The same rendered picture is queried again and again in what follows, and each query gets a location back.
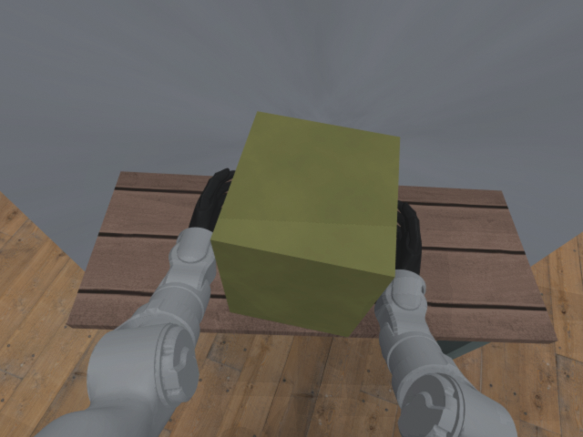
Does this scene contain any right robot forearm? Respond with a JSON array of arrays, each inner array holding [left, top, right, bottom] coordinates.
[[374, 269, 481, 409]]

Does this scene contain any left robot upper arm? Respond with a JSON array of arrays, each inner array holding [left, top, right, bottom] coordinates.
[[34, 323, 199, 437]]

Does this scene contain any left robot forearm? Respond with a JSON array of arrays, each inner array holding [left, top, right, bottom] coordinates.
[[87, 228, 217, 400]]

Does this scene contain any table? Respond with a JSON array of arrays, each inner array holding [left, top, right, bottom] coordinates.
[[66, 171, 558, 360]]

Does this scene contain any right robot upper arm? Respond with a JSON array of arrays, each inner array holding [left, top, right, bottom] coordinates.
[[398, 373, 517, 437]]

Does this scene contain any robot right hand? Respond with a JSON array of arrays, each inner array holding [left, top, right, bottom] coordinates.
[[395, 200, 422, 275]]

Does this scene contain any robot left hand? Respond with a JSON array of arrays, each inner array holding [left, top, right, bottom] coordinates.
[[189, 168, 236, 232]]

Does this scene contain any carton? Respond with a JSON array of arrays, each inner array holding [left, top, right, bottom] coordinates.
[[210, 111, 400, 337]]

